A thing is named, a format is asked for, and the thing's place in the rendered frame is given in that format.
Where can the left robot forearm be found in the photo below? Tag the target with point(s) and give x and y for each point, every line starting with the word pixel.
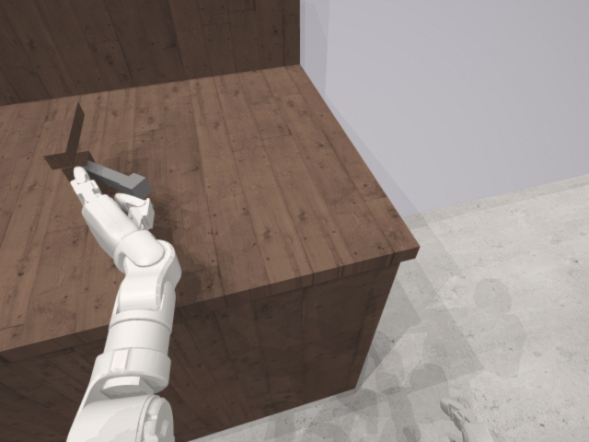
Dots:
pixel 135 361

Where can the counter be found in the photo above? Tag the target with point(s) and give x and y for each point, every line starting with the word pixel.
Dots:
pixel 287 244

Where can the robot left upper arm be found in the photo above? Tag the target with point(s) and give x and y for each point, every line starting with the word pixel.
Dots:
pixel 146 418

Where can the right robot hand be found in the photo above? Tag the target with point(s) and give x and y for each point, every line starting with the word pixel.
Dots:
pixel 466 422

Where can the left robot hand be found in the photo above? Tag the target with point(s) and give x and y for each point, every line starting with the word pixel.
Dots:
pixel 104 216

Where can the tap lever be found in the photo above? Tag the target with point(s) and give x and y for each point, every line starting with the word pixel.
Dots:
pixel 134 185

